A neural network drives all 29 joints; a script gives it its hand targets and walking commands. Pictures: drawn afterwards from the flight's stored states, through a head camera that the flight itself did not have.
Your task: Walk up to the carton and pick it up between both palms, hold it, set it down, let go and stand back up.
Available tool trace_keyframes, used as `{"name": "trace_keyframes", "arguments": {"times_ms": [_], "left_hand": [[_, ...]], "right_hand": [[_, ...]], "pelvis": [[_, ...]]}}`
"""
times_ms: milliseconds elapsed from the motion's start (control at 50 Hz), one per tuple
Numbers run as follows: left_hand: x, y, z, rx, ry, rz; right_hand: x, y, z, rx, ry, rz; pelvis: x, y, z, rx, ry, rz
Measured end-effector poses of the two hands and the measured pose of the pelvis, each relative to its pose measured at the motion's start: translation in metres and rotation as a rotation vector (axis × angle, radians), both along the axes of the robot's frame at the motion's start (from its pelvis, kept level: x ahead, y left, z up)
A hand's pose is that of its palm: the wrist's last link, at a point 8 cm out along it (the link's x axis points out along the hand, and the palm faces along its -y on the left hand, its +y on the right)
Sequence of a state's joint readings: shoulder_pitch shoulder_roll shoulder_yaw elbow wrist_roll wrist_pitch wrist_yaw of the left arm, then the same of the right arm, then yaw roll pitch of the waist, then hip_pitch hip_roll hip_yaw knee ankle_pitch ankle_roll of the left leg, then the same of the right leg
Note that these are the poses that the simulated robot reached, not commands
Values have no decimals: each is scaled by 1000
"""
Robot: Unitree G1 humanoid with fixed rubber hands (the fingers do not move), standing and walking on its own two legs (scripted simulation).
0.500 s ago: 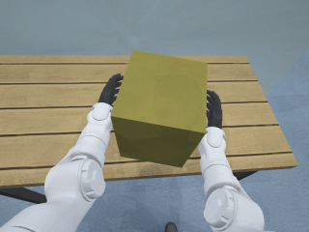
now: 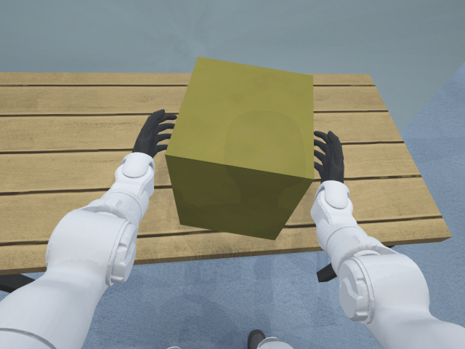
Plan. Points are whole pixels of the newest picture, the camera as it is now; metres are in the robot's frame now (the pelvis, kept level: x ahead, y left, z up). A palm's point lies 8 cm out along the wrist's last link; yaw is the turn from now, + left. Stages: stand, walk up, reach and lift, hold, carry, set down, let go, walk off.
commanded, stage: set down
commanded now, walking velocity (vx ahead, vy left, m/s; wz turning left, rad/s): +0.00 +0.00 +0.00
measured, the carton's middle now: (240, 157) +0.45 -0.04 +0.02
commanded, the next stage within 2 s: none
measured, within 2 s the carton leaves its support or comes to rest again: neither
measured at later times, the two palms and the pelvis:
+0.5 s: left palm (132, 186) +0.39 +0.15 +0.03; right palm (333, 208) +0.33 -0.20 +0.03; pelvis -0.03 -0.01 -0.01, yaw +1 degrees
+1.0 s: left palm (93, 235) +0.31 +0.20 +0.03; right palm (333, 244) +0.27 -0.18 +0.02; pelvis -0.01 -0.01 +0.02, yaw +1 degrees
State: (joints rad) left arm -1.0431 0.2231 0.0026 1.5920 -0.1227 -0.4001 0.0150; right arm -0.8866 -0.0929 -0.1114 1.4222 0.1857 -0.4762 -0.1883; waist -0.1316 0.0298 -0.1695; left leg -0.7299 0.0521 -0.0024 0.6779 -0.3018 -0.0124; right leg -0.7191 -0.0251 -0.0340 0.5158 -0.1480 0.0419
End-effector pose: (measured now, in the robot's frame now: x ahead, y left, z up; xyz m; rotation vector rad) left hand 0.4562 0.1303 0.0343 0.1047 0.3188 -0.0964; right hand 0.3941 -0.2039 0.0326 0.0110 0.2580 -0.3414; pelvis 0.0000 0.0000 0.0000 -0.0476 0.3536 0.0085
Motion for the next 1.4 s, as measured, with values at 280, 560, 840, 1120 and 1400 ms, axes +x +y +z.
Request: {"name": "trace_keyframes", "arguments": {"times_ms": [280,560,840,1120,1400], "left_hand": [[-42,19,-3,21,-26,17],[-77,21,-5,-18,-27,20],[-115,57,-4,-16,-26,51],[-177,73,-6,-42,-16,36],[-215,81,2,-64,-12,19]], "right_hand": [[-38,3,-15,40,-5,20],[-66,10,-7,46,-19,11],[-95,26,-8,65,-45,3],[-144,23,-8,52,-41,-7],[-177,18,2,61,-19,-5]], "pelvis": [[-27,-1,-9,14,-32,7],[-31,-12,-5,17,-141,20],[-15,-13,11,11,-269,23],[3,-7,22,15,-433,2],[16,-3,25,17,-476,-9]]}}
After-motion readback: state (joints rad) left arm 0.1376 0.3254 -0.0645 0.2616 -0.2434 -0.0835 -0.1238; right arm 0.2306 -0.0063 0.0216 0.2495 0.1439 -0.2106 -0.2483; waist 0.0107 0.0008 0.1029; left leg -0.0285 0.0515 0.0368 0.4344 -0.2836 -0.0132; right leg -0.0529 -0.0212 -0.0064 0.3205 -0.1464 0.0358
